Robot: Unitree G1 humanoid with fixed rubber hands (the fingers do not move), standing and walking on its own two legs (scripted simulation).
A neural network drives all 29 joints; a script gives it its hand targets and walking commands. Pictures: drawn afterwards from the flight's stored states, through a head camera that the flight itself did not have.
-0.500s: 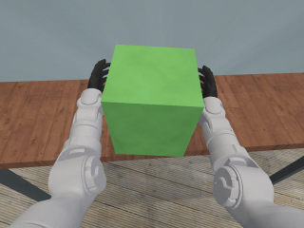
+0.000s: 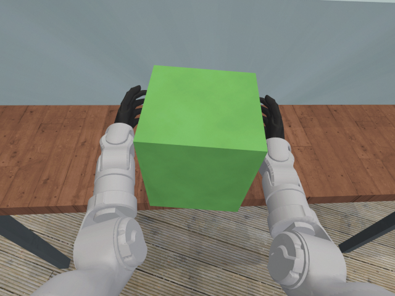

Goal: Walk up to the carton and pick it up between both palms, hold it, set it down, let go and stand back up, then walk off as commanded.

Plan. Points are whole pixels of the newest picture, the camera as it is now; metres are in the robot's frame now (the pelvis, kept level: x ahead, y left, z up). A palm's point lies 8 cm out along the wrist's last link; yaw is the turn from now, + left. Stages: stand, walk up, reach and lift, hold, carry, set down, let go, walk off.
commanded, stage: reach and lift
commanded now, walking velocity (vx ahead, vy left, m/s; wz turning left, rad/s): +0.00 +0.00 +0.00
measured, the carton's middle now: (198, 144) +0.40 +0.05 +0.06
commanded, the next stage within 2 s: none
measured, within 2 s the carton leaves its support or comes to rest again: leaves its support in 0.70 s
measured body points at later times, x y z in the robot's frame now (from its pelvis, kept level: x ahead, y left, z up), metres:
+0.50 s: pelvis +0.00 +0.01 +0.00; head +0.01 +0.04 +0.45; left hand +0.41 +0.21 +0.11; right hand +0.41 -0.10 +0.11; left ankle +0.02 +0.12 -0.75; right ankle -0.04 -0.12 -0.75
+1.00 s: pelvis -0.01 +0.00 +0.00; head -0.01 +0.04 +0.45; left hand +0.40 +0.21 +0.12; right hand +0.40 -0.10 +0.12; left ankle +0.02 +0.12 -0.75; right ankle -0.04 -0.12 -0.75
